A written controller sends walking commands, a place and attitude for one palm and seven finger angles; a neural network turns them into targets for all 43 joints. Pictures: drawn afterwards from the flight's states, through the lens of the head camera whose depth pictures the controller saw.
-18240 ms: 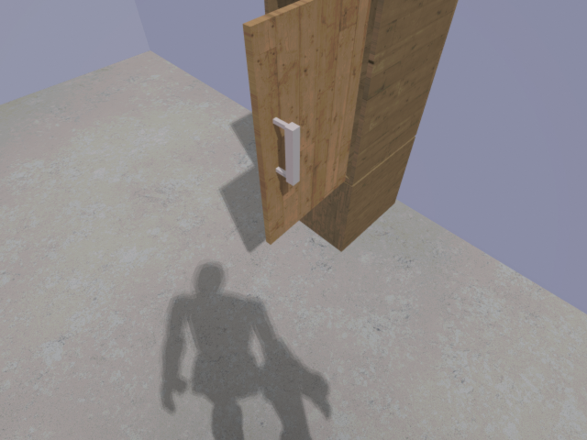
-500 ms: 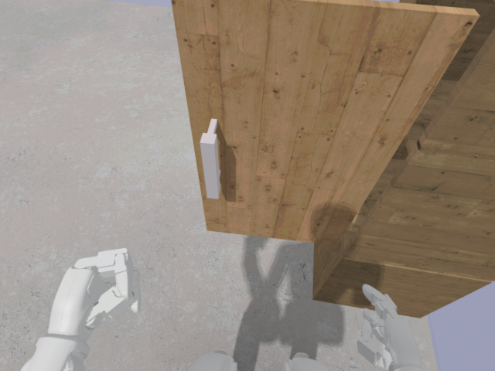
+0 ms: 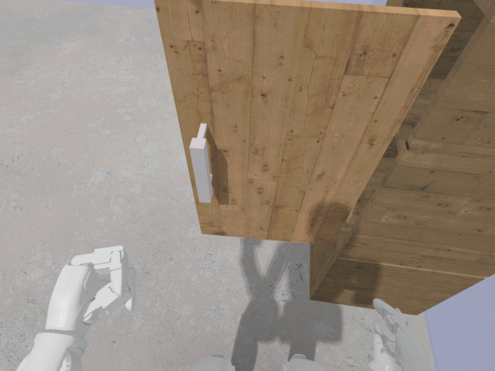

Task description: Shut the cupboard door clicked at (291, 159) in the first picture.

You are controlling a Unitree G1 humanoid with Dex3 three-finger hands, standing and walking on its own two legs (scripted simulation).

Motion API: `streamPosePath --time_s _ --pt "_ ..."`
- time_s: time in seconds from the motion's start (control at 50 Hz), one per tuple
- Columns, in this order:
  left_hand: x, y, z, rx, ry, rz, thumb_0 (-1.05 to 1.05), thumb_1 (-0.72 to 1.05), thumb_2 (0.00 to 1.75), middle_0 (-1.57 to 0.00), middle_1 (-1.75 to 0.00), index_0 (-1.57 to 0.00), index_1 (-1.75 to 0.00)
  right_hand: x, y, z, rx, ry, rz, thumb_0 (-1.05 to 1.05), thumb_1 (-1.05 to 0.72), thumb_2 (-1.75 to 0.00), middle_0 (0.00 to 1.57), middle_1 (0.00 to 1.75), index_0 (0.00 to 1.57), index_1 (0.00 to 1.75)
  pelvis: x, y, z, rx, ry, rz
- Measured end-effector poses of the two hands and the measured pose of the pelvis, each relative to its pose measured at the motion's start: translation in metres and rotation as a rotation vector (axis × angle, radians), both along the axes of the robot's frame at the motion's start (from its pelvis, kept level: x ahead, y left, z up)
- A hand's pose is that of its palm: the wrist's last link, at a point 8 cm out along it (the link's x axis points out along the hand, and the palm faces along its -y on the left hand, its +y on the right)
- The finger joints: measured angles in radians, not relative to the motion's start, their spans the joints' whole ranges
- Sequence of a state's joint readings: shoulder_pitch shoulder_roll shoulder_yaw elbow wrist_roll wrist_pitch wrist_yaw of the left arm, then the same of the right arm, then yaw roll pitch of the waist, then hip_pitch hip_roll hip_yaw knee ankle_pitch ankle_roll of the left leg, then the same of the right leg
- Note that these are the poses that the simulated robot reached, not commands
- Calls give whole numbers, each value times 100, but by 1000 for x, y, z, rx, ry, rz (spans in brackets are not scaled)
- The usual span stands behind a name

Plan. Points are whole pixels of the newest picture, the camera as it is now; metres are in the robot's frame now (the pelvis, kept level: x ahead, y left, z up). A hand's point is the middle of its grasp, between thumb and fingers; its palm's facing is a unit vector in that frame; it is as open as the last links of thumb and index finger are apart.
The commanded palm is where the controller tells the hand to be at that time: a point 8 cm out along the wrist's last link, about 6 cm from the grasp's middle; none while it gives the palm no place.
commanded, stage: raise the hand and make a fist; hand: left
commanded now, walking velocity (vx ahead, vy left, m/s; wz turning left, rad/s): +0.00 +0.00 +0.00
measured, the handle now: (204, 164) +0.45 +0.11 +0.05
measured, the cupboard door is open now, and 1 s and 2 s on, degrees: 93 93 92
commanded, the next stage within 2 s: bring the fist close to the handle in 0.02 s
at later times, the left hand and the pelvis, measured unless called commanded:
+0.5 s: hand (170, 261) +0.27 +0.13 +0.06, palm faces -0.06 -1.00 -0.03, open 3.1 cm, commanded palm +0.25 +0.19 +0.06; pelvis +0.00 -0.02 +0.00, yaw +0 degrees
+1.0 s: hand (207, 227) +0.33 +0.09 +0.06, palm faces -0.07 -1.00 -0.02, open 3.1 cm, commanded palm +0.31 +0.14 +0.06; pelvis +0.01 -0.02 +0.00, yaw +0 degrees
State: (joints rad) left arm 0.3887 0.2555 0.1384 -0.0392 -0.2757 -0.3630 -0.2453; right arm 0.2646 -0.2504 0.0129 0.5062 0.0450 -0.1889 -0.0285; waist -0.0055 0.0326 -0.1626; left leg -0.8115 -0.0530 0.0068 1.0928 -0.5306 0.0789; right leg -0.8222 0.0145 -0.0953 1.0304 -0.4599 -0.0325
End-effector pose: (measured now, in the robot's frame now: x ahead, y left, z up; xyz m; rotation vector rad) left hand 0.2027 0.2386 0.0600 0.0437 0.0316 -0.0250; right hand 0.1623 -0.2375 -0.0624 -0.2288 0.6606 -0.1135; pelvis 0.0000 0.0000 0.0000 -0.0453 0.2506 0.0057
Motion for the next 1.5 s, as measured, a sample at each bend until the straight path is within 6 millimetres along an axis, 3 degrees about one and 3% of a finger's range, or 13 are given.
streamPosePath --time_s 0.22,0.46,0.76,1.18,1.36,1.5 --pt "0 -12 1 2 -6 -1 2 90 90 -130 -150 -130 -150 8 -1 -1 17 -27 18 1 -90 -90 20 30 20 30 -2 -9 -1 4 0 6" --pt "40 -46 0 -13 -15 -45 2 90 90 -130 -150 -130 -150 1 -10 -7 29 12 -3 1 -90 -90 20 30 20 30 0 -15 -1 17 4 0" --pt "75 -67 -3 -15 -19 -32 2 90 90 -130 -150 -130 -150 -10 -24 -16 29 100 -33 1 -90 -90 20 29 20 30 5 -21 1 29 11 -7" --pt "127 -108 -2 -28 -36 -39 2 90 90 -130 -150 -130 -150 -23 -22 -26 63 198 -55 1 -90 -90 20 29 20 30 6 -22 3 39 15 -20" --pt "125 -100 -3 -22 -25 -14 2 90 90 -130 -150 -130 -150 -36 -28 -27 68 243 -81 1 -90 -90 20 29 20 30 7 -23 7 43 10 -27" --pt "117 -100 -2 -24 -41 -25 2 90 90 -130 -150 -130 -150 -34 -31 -27 55 240 -80 1 -90 -90 20 29 20 30 6 -23 6 40 6 -19"
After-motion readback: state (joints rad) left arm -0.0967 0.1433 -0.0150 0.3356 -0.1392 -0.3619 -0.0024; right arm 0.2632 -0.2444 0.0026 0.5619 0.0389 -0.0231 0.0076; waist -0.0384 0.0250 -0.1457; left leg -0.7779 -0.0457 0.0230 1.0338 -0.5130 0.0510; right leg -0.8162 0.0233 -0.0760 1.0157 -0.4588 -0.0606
